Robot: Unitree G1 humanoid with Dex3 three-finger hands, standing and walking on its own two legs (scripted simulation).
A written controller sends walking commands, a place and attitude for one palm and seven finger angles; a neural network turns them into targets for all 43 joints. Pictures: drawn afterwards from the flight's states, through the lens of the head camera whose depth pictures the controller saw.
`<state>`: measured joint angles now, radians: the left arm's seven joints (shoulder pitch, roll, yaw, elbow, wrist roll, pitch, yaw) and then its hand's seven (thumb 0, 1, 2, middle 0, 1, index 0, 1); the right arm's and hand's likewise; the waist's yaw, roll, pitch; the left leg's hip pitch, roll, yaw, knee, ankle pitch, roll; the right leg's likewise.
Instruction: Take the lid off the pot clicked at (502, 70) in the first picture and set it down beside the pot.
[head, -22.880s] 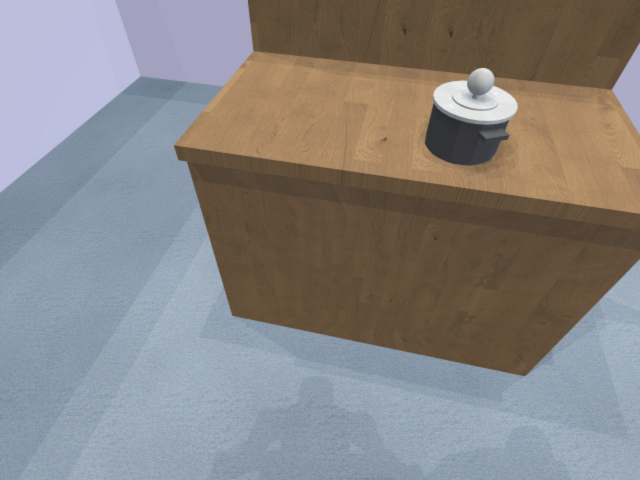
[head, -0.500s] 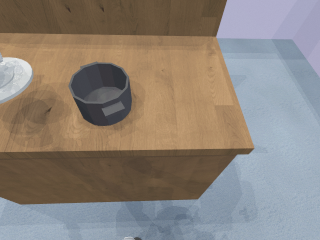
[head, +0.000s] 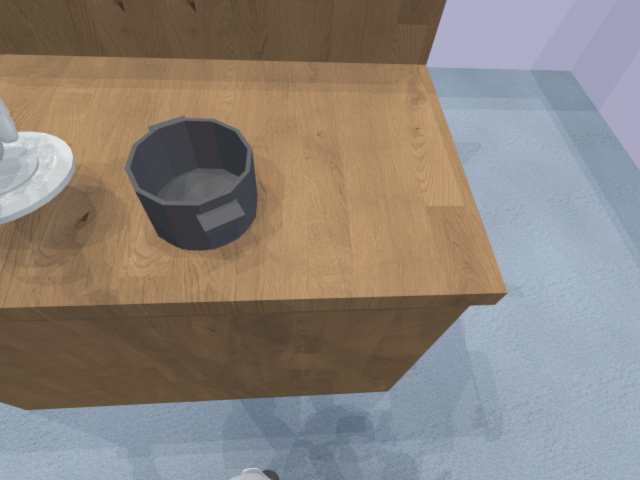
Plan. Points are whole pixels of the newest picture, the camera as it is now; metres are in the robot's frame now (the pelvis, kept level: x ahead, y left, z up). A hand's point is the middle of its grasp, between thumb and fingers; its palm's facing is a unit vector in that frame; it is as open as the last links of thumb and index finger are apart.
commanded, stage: lower the lid onto the table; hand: left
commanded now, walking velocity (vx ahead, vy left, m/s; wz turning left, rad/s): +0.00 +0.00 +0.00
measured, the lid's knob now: out of the picture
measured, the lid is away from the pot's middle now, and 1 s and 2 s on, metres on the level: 0.22 0.22 0.24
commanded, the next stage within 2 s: open the fingers wide in 1.22 s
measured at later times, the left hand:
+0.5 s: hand out of the picture +0.44 +0.36 +0.14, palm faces -0.46 -0.20 -0.87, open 7.9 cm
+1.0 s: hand out of the picture +0.43 +0.36 +0.11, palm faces -0.48 -0.19 -0.86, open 7.9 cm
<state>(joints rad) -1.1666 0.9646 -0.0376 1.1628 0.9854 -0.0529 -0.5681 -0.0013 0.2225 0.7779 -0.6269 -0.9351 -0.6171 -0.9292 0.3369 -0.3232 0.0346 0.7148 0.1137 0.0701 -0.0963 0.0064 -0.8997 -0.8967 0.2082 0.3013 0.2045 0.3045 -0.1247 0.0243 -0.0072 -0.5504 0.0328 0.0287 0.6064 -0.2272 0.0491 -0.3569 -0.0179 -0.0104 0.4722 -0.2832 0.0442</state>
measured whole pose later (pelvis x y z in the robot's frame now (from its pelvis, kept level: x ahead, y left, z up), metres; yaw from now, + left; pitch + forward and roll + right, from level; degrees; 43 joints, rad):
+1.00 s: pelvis -0.01 +0.00 -0.01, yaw -1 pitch +12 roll -4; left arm -1.05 0.96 0.02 1.17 0.98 -0.13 -0.52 0.00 0.23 0.78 -0.62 -0.93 -0.61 -0.93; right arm 0.35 -0.32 0.03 0.73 0.11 0.08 -0.11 0.01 -0.90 -0.90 0.21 0.30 0.21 0.30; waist -0.13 0.03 -0.04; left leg -0.65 0.05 0.03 0.70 -0.26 0.05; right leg -0.46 -0.01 -0.01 0.57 -0.32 0.05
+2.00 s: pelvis -0.02 +0.02 -0.02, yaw +0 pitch +12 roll -5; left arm -0.95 0.91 0.00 1.06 0.97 -0.19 -0.44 0.00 0.20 0.67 -0.49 -0.95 -0.49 -0.96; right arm 0.31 -0.31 0.03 0.69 0.11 0.11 -0.11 0.01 -0.90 -0.90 0.21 0.30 0.21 0.30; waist -0.10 0.02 -0.05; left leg -0.69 0.03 0.03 0.73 -0.25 0.07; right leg -0.50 -0.02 0.00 0.62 -0.32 0.02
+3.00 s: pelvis -0.02 +0.01 -0.01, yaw +0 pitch +12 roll -4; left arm -1.04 0.97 0.03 1.08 0.98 -0.11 -0.48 0.00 -0.04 0.71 -0.39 -0.81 -0.39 -0.81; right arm 0.31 -0.30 0.04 0.68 0.12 0.15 -0.10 0.01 -0.90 -0.90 0.21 0.30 0.20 0.30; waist -0.11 0.03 -0.06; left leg -0.68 0.04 0.02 0.73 -0.26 0.06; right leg -0.49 -0.01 0.00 0.61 -0.33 0.04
